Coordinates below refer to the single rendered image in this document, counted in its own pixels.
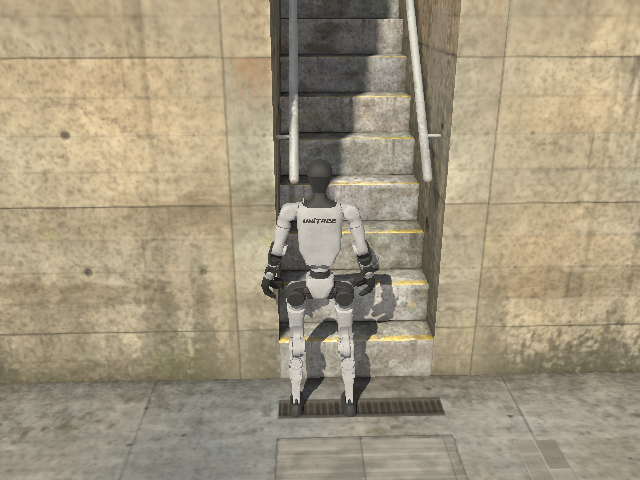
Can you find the robot right forearm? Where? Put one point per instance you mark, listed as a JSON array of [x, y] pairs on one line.
[[366, 263]]

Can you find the robot right upper arm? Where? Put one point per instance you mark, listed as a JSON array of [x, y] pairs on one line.
[[351, 213]]

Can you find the right robot shin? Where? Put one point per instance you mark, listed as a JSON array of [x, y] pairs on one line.
[[348, 372]]

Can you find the left robot hand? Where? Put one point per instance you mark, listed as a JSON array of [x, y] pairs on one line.
[[272, 283]]

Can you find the robot left upper arm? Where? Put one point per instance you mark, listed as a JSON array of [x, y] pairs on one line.
[[287, 213]]

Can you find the right robot hand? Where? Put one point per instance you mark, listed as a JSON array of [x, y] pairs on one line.
[[359, 281]]

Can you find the robot left forearm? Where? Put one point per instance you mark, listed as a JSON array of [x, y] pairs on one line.
[[272, 264]]

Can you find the robot left foot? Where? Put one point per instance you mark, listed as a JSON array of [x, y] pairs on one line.
[[296, 409]]

